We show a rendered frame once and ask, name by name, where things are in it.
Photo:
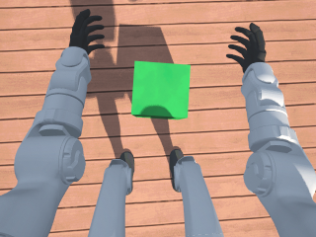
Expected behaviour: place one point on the robot left forearm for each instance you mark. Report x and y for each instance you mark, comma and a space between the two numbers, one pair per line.
64, 101

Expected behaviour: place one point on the carton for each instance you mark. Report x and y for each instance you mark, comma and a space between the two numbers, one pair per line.
160, 90

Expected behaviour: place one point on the robot right forearm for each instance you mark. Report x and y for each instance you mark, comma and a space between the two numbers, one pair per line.
266, 113

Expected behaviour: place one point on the robot left hand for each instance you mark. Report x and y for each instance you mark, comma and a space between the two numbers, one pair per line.
79, 36

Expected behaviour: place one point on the left robot shin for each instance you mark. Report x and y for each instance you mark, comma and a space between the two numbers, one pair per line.
116, 162

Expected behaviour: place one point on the robot left thigh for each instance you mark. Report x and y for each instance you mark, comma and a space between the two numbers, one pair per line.
109, 214

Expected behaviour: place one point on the right robot upper arm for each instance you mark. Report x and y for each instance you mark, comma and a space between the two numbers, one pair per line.
285, 185

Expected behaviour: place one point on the left robot upper arm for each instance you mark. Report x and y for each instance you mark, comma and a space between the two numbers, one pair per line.
45, 168

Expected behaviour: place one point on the robot right hand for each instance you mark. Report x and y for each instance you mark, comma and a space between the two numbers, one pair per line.
255, 46

